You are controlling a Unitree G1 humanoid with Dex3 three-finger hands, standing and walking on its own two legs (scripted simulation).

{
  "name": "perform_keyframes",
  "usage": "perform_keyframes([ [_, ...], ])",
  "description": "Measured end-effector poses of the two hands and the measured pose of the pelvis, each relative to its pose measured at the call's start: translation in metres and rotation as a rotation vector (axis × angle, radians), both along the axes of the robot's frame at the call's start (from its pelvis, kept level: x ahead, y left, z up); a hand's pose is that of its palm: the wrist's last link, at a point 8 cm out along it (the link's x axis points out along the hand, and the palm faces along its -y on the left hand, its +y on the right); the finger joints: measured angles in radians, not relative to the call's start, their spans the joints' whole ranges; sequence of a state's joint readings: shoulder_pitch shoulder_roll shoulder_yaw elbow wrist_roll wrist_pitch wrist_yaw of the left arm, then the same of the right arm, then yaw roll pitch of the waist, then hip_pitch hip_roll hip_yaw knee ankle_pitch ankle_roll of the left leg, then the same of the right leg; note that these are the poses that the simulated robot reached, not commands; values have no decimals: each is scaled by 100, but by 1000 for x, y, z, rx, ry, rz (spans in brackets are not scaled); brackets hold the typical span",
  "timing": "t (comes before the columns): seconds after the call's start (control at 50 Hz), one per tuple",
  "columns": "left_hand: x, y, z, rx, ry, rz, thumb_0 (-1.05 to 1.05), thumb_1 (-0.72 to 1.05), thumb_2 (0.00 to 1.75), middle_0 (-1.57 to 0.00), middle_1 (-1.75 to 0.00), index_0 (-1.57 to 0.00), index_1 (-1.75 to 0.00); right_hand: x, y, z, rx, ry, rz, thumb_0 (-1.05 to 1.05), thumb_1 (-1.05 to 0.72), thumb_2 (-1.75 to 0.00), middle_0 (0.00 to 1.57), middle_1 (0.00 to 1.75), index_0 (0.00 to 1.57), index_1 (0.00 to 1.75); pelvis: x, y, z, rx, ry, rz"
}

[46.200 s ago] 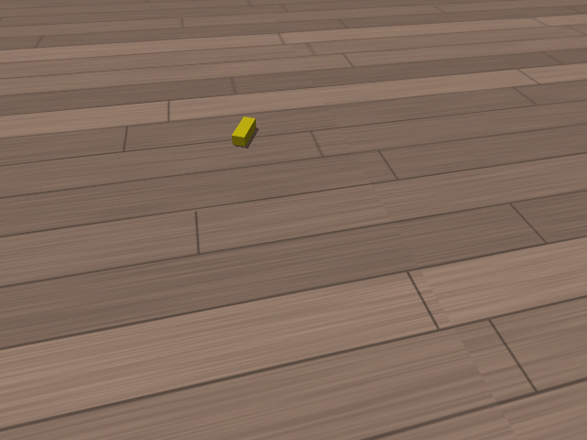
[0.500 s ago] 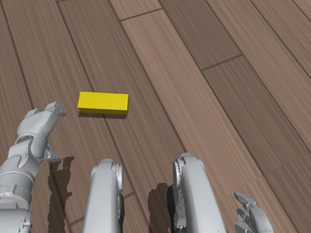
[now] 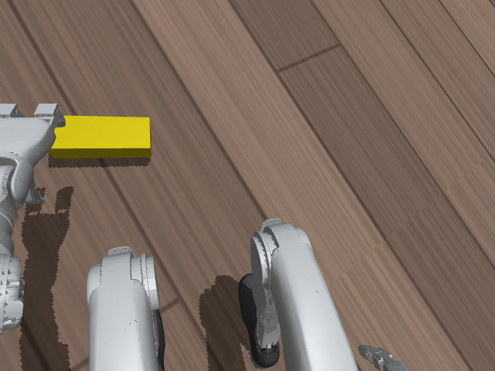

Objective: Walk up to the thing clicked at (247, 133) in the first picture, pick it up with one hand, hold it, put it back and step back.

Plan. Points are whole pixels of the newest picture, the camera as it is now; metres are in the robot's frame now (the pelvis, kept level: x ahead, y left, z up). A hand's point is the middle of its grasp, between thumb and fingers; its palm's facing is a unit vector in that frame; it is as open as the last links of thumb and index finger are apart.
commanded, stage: rise first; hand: left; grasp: from above
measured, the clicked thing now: (102, 137) +0.60 +0.20 -0.34
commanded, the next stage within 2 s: none
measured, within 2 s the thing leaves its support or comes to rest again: neither
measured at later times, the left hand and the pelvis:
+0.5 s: hand (48, 149) +0.51 +0.26 -0.20, palm faces -0.47 +0.01 -0.88, open 14.0 cm; pelvis +0.00 +0.00 -0.03, yaw -3 degrees
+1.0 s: hand (56, 143) +0.53 +0.25 -0.21, palm faces -0.48 +0.00 -0.88, open 13.9 cm; pelvis +0.01 +0.00 -0.04, yaw -4 degrees
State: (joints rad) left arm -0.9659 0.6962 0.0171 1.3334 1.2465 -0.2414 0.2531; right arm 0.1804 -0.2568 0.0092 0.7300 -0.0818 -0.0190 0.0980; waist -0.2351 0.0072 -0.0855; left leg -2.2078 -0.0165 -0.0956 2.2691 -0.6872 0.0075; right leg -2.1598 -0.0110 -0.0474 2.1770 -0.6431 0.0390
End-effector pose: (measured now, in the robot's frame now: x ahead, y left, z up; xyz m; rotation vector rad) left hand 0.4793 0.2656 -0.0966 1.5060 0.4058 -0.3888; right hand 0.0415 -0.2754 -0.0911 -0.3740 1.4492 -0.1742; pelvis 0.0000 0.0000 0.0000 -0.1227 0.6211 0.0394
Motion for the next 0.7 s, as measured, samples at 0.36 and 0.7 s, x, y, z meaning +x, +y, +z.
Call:
perform_keyframes([
  [0.36,32,-7,-33,22,-20,-41,0,-51,101,-7,-100,-9,-99,-15,2,-13,-8,80,31,1,-91,-90,20,29,21,29,3,-2,-24,-18,1,-19],
  [0.7,51,-11,-50,26,-13,-23,1,-48,98,-7,-103,-10,-101,-29,7,-13,-7,128,14,0,-91,-90,20,29,21,29,6,0,-32,-32,9,-31],
])
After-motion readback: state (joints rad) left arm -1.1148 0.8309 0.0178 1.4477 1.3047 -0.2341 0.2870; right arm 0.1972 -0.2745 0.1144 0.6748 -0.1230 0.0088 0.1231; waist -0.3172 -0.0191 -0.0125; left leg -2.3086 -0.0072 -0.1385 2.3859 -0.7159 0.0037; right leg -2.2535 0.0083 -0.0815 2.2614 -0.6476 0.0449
